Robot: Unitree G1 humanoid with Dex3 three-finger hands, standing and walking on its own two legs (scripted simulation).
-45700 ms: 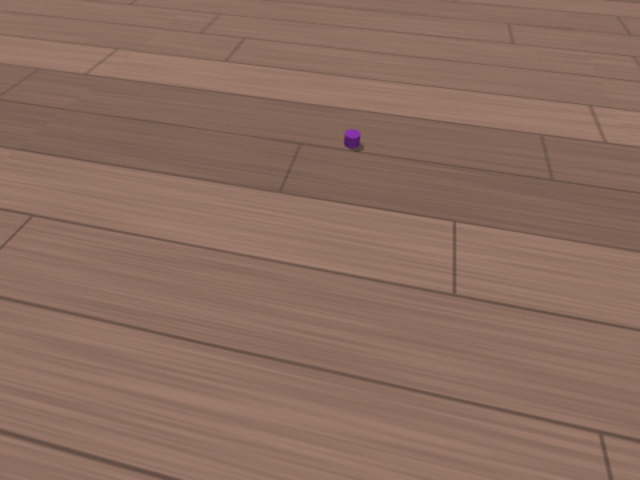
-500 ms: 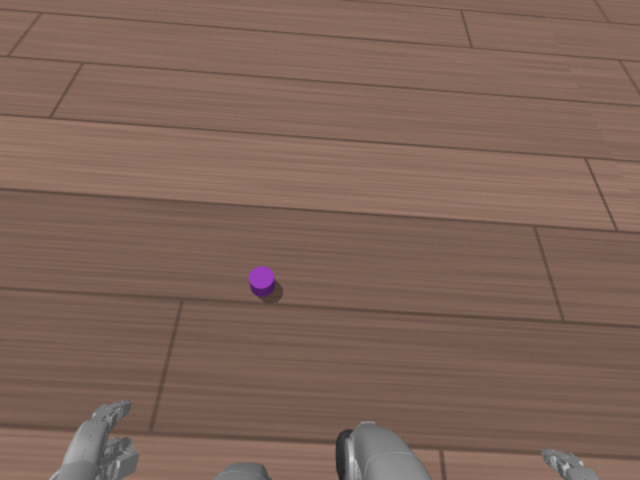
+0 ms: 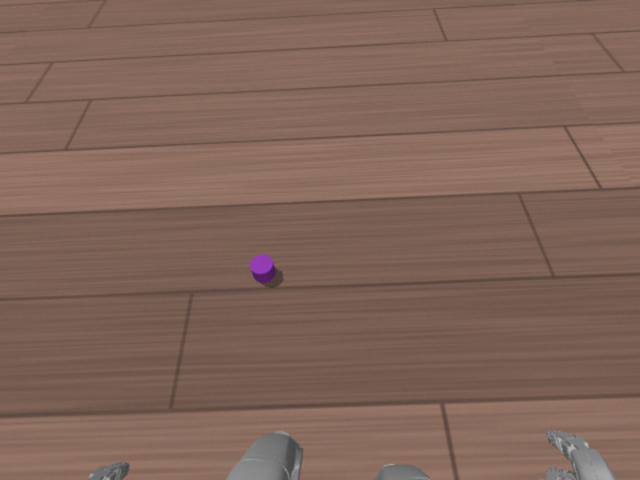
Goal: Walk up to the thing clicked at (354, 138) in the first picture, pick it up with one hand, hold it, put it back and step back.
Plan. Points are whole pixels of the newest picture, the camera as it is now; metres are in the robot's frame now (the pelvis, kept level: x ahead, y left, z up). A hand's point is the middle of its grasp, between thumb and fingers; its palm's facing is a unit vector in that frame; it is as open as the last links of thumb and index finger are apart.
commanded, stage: step back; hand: left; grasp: from above
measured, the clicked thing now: (262, 268) +0.82 +0.27 -0.73
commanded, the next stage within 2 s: stand in 1.74 s
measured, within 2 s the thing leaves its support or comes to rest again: neither
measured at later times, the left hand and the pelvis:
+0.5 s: hand out of the picture -0.10 +0.24 -0.16, palm faces +0.02 -0.93 -0.36, open 7.4 cm; pelvis -0.18 -0.04 +0.00, yaw +1 degrees
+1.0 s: hand out of the picture -0.24 +0.22 -0.14, palm faces +0.11 -0.90 -0.42, open 7.4 cm; pelvis -0.27 -0.07 +0.00, yaw +5 degrees
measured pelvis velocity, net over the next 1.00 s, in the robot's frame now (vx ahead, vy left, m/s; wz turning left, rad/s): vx -0.27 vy -0.07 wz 0.09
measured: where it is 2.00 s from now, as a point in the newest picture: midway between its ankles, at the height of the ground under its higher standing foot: outside the picture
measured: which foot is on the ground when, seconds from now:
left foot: up 0.00-0.18, down 0.20-0.62, up 0.64-0.88, down 0.90-1.00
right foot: down 0.00-0.22, up 0.24-0.56, down 0.58-0.94, up 0.96-1.00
